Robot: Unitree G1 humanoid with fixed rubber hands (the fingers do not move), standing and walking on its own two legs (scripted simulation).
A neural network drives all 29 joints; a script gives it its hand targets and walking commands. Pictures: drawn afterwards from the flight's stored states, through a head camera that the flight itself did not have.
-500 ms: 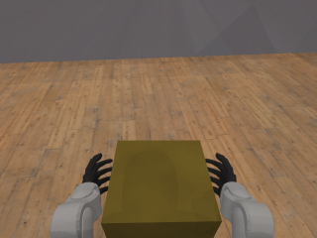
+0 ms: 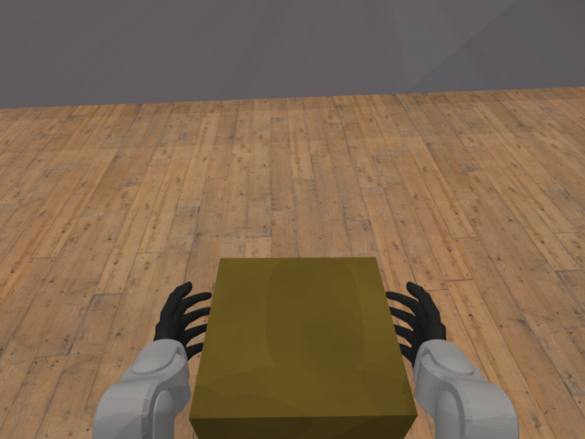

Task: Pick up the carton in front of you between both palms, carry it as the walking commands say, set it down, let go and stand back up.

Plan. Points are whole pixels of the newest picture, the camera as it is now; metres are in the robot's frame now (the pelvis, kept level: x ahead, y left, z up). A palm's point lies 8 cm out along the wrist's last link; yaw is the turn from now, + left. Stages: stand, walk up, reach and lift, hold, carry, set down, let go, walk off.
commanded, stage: carry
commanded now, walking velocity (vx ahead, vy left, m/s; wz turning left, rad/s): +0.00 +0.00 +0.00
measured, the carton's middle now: (298, 374) +0.24 +0.01 -0.01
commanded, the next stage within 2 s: none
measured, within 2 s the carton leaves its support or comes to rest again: neither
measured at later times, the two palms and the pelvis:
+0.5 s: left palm (189, 271) +0.35 +0.16 +0.08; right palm (401, 277) +0.34 -0.14 +0.08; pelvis +0.11 +0.02 +0.00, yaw -1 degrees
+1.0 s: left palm (203, 284) +0.36 +0.16 +0.03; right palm (399, 289) +0.35 -0.14 +0.03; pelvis +0.07 +0.01 +0.00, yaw -1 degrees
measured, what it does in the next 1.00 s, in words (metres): steps on the spot: left foot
